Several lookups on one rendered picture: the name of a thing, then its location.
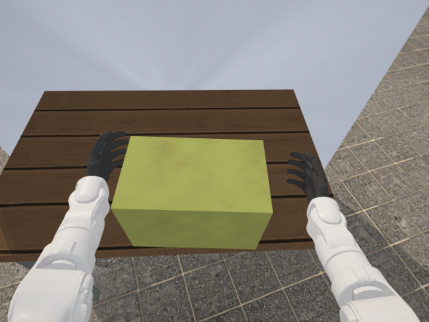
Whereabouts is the table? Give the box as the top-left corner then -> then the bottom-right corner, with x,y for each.
0,89 -> 335,301

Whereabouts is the robot left upper arm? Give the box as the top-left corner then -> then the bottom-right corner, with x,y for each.
11,268 -> 93,322

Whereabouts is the right robot forearm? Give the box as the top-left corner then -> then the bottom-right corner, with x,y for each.
306,197 -> 420,322

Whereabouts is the left robot hand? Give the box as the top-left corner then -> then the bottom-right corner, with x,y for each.
85,130 -> 129,183

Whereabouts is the right robot hand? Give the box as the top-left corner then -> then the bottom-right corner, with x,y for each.
286,151 -> 330,204

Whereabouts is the carton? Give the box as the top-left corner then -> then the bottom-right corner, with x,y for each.
111,136 -> 273,250

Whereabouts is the left robot forearm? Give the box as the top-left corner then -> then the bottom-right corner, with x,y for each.
8,176 -> 110,322

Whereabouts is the robot right upper arm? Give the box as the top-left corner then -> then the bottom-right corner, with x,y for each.
339,295 -> 417,322

